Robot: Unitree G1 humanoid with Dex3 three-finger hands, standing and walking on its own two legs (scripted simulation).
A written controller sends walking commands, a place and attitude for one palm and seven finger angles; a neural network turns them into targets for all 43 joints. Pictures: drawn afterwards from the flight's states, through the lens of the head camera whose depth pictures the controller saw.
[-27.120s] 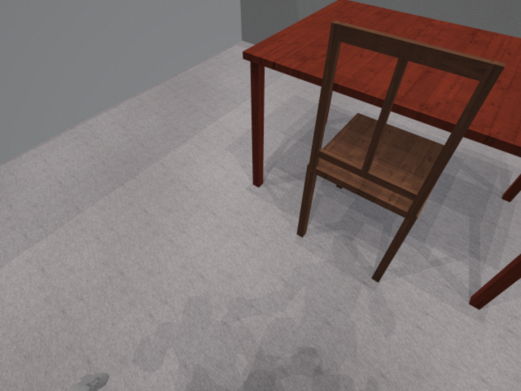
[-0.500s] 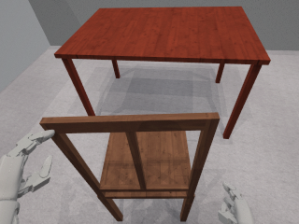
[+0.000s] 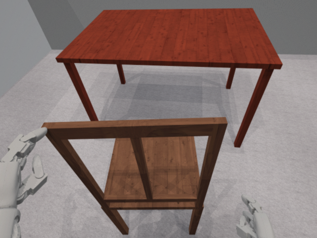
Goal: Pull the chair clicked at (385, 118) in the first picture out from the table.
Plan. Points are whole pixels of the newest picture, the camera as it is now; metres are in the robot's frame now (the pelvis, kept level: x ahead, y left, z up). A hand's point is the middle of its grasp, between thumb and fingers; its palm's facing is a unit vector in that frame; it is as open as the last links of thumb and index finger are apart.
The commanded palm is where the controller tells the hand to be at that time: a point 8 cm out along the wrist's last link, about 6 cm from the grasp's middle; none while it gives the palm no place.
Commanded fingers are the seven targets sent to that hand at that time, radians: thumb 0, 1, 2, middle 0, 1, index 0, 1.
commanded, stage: step back with the hand held close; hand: left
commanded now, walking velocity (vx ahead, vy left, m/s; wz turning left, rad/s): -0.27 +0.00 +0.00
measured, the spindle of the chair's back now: (144, 172) +0.30 +0.11 -0.05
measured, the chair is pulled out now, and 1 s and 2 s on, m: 0.53 0.52 0.52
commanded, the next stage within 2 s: stop stepping back and stand still in 1.62 s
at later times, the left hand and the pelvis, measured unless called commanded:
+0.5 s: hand (16, 189) +0.14 +0.28 +0.16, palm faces +0.36 -0.74 -0.57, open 7.3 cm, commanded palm +0.08 +0.32 +0.18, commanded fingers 0.00 0.90 0.90 -0.20 -0.30 -0.20 -0.30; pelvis -0.06 +0.02 -0.01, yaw -1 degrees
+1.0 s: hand out of the picture +0.09 +0.28 +0.17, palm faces +0.39 -0.75 -0.54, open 7.4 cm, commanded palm +0.03 +0.32 +0.18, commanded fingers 0.00 0.90 0.90 -0.20 -0.30 -0.20 -0.30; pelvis -0.11 +0.02 -0.01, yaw +0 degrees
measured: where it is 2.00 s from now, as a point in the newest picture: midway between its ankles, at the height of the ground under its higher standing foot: outside the picture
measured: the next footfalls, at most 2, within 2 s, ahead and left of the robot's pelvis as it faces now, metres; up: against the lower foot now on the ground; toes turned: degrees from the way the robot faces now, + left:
left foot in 1.50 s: -0.12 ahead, +0.17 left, +0.00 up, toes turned +5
right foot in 1.76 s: -0.14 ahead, -0.13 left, +0.00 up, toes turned -2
